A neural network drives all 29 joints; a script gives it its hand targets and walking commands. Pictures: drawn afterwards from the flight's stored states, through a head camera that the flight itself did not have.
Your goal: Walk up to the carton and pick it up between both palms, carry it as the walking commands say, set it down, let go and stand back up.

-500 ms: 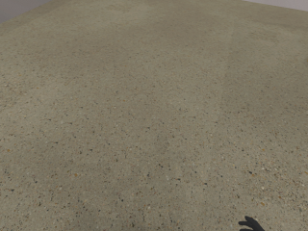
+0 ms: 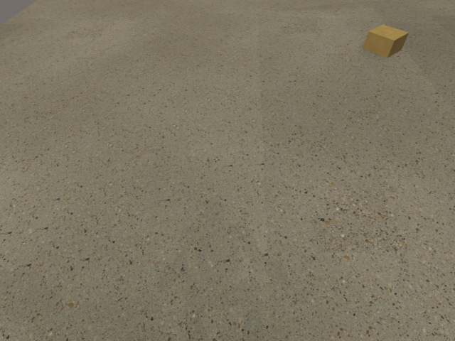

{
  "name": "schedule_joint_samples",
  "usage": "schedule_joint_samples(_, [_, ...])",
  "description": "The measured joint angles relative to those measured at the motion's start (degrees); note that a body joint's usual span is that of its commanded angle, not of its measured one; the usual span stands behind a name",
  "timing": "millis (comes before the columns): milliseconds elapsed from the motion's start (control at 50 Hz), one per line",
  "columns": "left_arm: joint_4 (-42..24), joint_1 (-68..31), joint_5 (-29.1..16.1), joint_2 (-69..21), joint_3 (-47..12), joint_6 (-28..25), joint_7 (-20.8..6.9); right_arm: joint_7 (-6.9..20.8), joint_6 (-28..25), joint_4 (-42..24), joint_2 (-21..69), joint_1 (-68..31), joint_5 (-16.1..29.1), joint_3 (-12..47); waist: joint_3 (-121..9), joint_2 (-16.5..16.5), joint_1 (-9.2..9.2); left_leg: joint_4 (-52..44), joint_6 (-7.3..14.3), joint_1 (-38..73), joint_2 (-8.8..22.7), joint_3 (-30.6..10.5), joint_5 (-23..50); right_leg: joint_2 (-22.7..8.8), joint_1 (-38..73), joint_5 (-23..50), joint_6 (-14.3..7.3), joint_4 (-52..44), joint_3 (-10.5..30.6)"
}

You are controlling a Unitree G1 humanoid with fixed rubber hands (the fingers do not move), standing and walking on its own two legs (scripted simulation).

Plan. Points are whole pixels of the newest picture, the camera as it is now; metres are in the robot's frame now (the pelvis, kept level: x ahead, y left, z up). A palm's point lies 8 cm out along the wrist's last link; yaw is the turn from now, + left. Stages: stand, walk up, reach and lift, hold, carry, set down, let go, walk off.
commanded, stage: walk up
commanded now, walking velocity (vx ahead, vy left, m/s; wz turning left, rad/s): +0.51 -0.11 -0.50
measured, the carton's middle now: (385, 40) +2.59 -1.44 -0.70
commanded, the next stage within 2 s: none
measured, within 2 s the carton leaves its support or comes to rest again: neither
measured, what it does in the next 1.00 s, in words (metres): walks ahead, turning right: left foot, then right foot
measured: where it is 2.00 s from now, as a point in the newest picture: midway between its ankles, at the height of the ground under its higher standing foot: (315, 214)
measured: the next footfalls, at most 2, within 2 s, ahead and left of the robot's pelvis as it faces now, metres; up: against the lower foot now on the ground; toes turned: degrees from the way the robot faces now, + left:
left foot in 0.34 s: +0.24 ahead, +0.13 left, +0.00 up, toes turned -6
right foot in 0.76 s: +0.41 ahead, -0.28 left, +0.00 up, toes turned -24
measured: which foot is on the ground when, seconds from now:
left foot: up 0.00-0.32, down 0.34-0.76, up 0.78-1.00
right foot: down 0.00-0.36, up 0.38-0.74, down 0.76-1.00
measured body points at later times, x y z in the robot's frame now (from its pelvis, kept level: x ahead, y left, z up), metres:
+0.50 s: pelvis +0.20 +0.00 -0.01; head +0.22 +0.03 +0.44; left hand +0.31 +0.26 -0.15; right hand +0.19 -0.30 -0.11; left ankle +0.20 +0.14 -0.74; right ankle +0.13 -0.12 -0.65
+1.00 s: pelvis +0.40 -0.18 +0.00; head +0.42 -0.20 +0.45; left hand +0.52 +0.05 -0.13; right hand +0.40 -0.45 -0.13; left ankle +0.47 -0.04 -0.67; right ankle +0.38 -0.27 -0.74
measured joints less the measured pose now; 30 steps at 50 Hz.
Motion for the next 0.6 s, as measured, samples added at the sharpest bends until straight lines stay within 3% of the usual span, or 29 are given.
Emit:
schedule_joint_samples(180, [4.36,10.56,-0.25,-0.18,-0.30,-2.72,1.21,1.07,-2.03,-2.75,-0.58,-8.80,0.09,-0.26,-2.45,-1.40,4.67,-11.26,-1.78,-0.40,-1.33,-1.22,4.61,1.68,7.95,0.51,-0.79,-8.18,5.18])
schedule_joint_samples(280, [6.80,14.88,-0.36,-0.17,-0.44,-3.44,1.70,1.30,-3.40,-4.68,1.25,-12.82,0.52,0.56,-2.73,-2.57,6.77,-18.73,-0.90,1.73,-3.17,-1.28,4.23,1.01,11.63,-2.01,-0.15,-9.57,9.05])
schedule_joint_samples(320, [7.34,15.79,-0.58,0.15,-0.30,-3.17,1.22,0.46,-4.25,-5.40,2.15,-13.20,1.25,0.93,-2.50,-3.37,6.95,-24.50,-0.26,4.82,-4.25,-0.93,3.72,0.84,11.55,-5.07,0.32,-6.11,10.46])
schedule_joint_samples(360, [7.46,15.81,-0.87,0.33,-0.03,-3.04,0.83,-0.88,-5.45,-5.52,2.27,-11.87,1.07,0.91,-2.24,-3.27,6.40,-29.96,1.36,8.70,-4.14,-0.45,9.40,2.34,6.97,-9.50,1.12,7.01,10.90])
schedule_joint_samples(400, [6.74,13.35,-0.16,1.07,0.47,-2.53,0.62,-1.87,-5.45,-3.74,2.04,-8.06,0.49,0.89,-1.52,-4.57,5.63,-27.38,3.01,9.76,-3.98,1.13,7.91,2.10,-1.62,-11.02,2.97,26.28,8.36])
schedule_joint_samples(460, [4.45,8.67,0.71,2.21,1.00,-1.63,-0.66,-1.97,-4.75,0.15,0.42,0.04,0.46,-0.08,-1.21,-5.36,3.37,-29.52,3.17,14.87,-3.29,2.83,4.15,-1.48,-12.85,-6.33,5.14,41.91,3.85])
schedule_joint_samples(540, [1.29,0.87,0.73,3.49,1.70,-0.05,-2.94,-2.12,-5.17,4.54,-1.92,9.48,1.23,-1.25,0.43,-5.55,-0.31,-33.42,1.81,21.32,-1.93,4.17,3.12,-6.61,-24.03,1.05,7.34,44.87,2.53])
schedule_joint_samples(600, [-0.54,-5.15,0.12,3.19,1.28,0.64,-4.06,-2.03,-5.20,6.69,-2.34,15.00,1.27,-1.61,1.53,-4.81,-2.49,-35.84,0.50,25.63,-0.21,4.72,1.95,-8.59,-26.43,6.37,7.72,34.79,1.90])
